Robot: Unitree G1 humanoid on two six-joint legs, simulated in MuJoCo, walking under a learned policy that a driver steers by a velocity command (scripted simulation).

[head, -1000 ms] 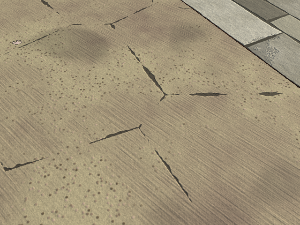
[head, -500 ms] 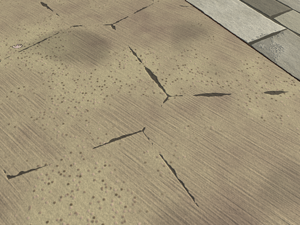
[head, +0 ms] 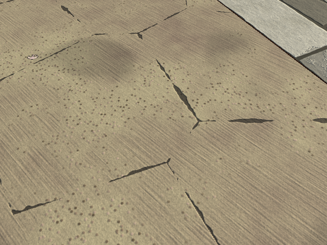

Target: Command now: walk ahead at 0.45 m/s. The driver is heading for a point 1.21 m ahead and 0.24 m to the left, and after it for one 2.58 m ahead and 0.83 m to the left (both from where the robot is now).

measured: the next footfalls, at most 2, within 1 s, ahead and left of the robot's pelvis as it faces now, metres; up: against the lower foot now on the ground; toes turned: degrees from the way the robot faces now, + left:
left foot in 0.18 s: +0.30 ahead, +0.14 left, +0.00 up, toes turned +2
right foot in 0.74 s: +0.61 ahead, -0.10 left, +0.00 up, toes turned +0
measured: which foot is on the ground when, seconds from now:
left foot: up 0.00-0.16, down 0.18-0.76, up 0.78-1.00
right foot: down 0.00-0.20, up 0.22-0.72, down 0.74-1.00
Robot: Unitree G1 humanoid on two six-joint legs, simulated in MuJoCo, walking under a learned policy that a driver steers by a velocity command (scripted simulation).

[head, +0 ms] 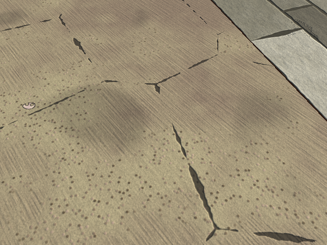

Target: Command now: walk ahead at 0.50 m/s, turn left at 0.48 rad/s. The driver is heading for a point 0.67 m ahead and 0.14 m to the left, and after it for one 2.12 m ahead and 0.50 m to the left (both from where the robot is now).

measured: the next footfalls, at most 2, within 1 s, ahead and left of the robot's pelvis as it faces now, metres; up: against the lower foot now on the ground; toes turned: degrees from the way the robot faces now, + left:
left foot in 0.28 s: +0.31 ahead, +0.16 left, +0.00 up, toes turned +13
right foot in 0.80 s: +0.67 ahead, +0.06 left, +0.00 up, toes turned +18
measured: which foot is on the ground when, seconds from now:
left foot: up 0.00-0.26, down 0.28-0.82, up 0.84-1.00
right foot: down 0.00-0.26, up 0.28-0.78, down 0.80-1.00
